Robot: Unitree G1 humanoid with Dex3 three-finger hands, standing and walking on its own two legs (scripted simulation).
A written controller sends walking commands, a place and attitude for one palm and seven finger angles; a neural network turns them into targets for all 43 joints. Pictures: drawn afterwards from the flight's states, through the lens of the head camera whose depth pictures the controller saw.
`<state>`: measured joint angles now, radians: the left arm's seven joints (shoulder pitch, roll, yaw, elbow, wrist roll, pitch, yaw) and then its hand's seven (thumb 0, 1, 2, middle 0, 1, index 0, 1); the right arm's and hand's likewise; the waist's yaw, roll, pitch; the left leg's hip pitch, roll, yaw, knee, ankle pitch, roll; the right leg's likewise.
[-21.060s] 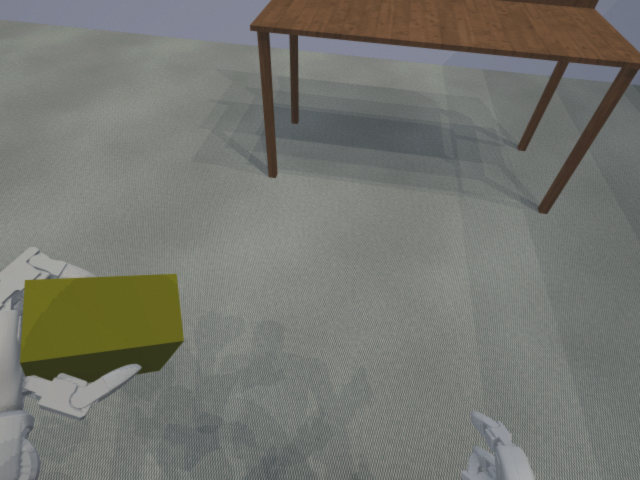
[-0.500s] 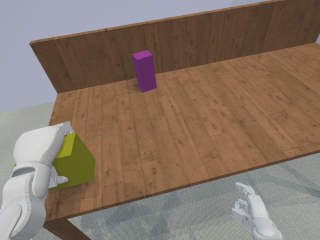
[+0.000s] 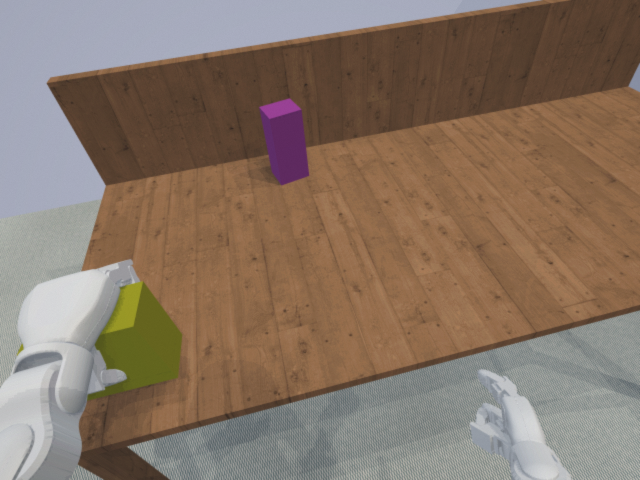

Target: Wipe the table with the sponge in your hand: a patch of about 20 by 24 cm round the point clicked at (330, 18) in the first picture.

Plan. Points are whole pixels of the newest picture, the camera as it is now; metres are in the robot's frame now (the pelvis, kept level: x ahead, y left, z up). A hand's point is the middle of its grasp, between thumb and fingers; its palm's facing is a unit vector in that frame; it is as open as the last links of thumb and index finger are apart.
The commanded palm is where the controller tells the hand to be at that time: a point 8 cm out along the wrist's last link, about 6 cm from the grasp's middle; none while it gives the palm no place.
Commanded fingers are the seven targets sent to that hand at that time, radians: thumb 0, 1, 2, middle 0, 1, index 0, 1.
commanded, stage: move the sponge above the wiping area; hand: left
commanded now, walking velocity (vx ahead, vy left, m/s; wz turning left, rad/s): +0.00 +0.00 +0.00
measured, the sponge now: (118, 351) +0.21 +0.30 +0.07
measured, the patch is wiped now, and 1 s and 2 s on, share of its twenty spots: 0.00 0.00 0.00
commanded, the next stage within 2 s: lower the sponge onto the table in 1.92 s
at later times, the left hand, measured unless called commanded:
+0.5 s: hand (127, 328) +0.23 +0.28 +0.09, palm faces +0.03 -0.10 -0.99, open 10.5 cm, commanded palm +0.20 +0.28 +0.16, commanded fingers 0.00 0.10 1.30 -1.20 -1.60 -1.20 -1.60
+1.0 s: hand (138, 328) +0.24 +0.28 +0.08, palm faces +0.01 -0.09 -1.00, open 10.5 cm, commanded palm +0.22 +0.28 +0.15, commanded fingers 0.00 0.10 1.30 -1.20 -1.60 -1.20 -1.60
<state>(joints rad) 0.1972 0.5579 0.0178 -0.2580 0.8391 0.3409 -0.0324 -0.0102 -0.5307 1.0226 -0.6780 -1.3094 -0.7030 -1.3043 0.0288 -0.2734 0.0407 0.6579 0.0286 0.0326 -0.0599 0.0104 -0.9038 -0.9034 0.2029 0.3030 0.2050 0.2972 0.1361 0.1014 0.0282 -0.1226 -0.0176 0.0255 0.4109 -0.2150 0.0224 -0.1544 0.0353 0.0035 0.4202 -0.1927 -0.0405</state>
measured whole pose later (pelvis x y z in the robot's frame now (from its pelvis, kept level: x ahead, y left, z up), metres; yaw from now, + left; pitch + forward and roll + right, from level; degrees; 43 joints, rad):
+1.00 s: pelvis +0.01 +0.00 +0.00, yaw +0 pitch -3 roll +0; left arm 0.14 0.49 -0.07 -0.13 0.90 0.34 0.04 -0.01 -0.53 1.02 -0.68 -1.31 -0.70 -1.30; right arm 0.03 -0.26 0.04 0.67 0.03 0.04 -0.05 0.01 -0.90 -0.90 0.20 0.30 0.21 0.30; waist 0.13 0.09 0.02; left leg -0.13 -0.01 0.03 0.40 -0.22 0.02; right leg -0.16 0.04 0.01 0.41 -0.20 -0.04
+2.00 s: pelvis +0.02 +0.00 +0.00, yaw +0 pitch -3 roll +0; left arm 0.16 0.48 -0.08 -0.18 0.90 0.41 0.02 -0.01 -0.53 1.02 -0.68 -1.30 -0.70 -1.30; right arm 0.03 -0.26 0.04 0.67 0.04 0.06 -0.04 0.01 -0.90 -0.90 0.20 0.30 0.19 0.29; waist 0.12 0.10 0.01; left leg -0.12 -0.02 0.03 0.39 -0.22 0.02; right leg -0.16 0.04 0.02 0.41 -0.20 -0.04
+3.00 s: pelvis +0.02 +0.00 +0.00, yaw +0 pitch -2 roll +0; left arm 0.21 0.45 -0.09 -0.12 0.92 0.32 0.09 -0.01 -0.53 1.02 -0.68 -1.30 -0.70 -1.30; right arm 0.05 -0.25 0.02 0.67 0.03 0.05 -0.04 0.01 -0.90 -0.90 0.20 0.30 0.21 0.30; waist 0.13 0.08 0.00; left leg -0.15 -0.01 0.02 0.42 -0.24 0.02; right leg -0.18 0.04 0.01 0.42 -0.21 -0.04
